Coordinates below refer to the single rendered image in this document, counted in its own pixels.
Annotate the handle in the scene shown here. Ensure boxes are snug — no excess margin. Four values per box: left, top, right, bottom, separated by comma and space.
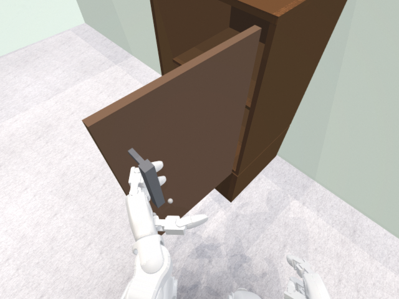
128, 148, 165, 208

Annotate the left robot forearm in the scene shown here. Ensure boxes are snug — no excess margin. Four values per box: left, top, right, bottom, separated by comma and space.
120, 234, 173, 299

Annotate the left robot hand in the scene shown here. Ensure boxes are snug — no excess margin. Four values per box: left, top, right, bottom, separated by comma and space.
125, 161, 208, 241

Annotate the cupboard door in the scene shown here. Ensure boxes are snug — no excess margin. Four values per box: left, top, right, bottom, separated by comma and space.
82, 25, 262, 235

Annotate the robot left thigh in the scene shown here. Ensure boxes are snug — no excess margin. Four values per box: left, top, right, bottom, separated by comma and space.
163, 276, 178, 299

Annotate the right robot hand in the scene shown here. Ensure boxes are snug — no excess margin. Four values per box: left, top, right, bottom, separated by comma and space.
284, 255, 331, 299

